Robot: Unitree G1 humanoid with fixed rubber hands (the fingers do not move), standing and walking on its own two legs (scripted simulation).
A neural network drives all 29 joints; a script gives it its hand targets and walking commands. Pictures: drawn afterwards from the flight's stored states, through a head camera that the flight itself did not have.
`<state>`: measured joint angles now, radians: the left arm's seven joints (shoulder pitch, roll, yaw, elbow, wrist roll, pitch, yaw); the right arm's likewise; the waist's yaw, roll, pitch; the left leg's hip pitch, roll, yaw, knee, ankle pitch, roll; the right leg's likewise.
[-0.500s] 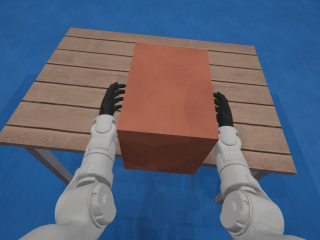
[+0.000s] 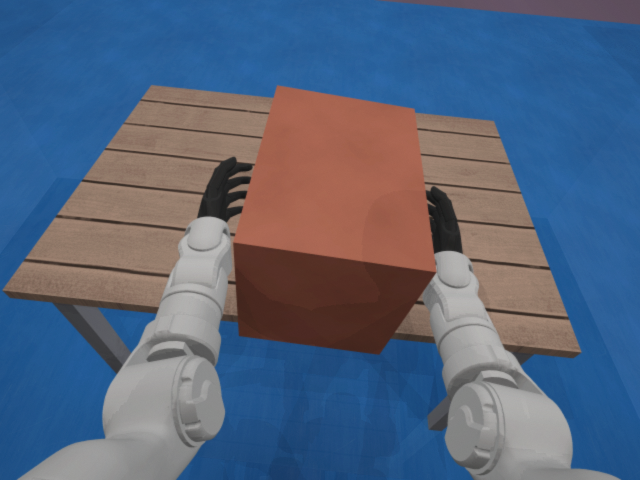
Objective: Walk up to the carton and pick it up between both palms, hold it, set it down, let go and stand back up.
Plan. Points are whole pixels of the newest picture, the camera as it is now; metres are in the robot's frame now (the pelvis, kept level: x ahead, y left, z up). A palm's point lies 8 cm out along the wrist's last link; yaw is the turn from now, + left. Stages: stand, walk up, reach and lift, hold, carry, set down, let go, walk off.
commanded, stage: reach and lift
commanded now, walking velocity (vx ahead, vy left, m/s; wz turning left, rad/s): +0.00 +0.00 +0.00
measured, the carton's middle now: (328, 220) +0.46 +0.03 +0.04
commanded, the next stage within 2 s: hold in 1.90 s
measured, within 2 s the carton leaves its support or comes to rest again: neither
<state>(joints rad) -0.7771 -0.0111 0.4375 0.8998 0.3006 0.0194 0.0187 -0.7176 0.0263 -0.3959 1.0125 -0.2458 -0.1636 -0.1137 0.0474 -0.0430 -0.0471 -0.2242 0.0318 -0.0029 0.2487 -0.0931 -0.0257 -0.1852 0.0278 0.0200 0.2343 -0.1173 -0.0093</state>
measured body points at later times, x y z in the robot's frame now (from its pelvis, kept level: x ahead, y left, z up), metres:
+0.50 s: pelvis +0.00 +0.01 +0.00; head -0.01 +0.03 +0.45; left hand +0.40 +0.18 +0.14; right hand +0.41 -0.12 +0.12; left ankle +0.02 +0.13 -0.75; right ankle +0.00 -0.11 -0.75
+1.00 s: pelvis +0.00 +0.02 +0.00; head -0.03 +0.04 +0.45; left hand +0.38 +0.18 +0.18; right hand +0.38 -0.13 +0.15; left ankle +0.02 +0.13 -0.75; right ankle +0.00 -0.11 -0.75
